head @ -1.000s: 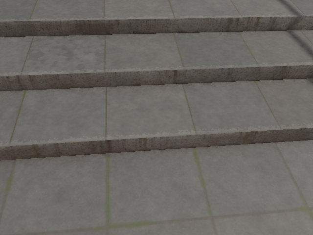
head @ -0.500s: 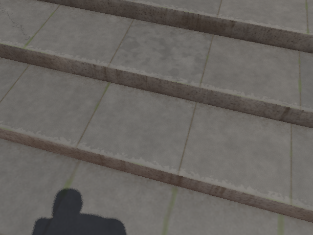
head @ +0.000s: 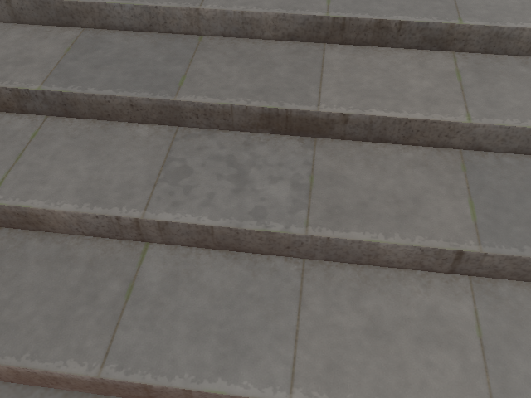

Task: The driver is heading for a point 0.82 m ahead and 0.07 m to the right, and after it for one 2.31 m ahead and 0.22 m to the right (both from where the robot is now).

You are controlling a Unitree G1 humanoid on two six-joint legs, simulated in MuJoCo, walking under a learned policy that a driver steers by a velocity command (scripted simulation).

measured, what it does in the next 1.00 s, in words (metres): climbs: right foot, then left foot 0.11 m higher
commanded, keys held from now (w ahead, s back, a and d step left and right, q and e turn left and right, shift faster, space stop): w+e+shift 0.26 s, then w+q+shift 0.64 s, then q+shift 0.10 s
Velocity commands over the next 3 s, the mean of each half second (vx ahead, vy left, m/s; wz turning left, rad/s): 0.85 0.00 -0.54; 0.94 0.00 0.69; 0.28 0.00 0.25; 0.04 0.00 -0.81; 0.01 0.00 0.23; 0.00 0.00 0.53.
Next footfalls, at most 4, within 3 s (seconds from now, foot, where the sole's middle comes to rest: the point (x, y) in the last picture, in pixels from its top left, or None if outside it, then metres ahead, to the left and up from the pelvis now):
0.20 right None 0.09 -0.14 -0.78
0.64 left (351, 395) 0.52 -0.15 -0.68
0.98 right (435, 324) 0.71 -0.38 -0.68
1.20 left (337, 194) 1.06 -0.15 -0.57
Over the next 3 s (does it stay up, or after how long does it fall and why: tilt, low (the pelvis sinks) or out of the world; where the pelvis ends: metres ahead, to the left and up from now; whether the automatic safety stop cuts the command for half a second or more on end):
stays up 1.37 -0.17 0.30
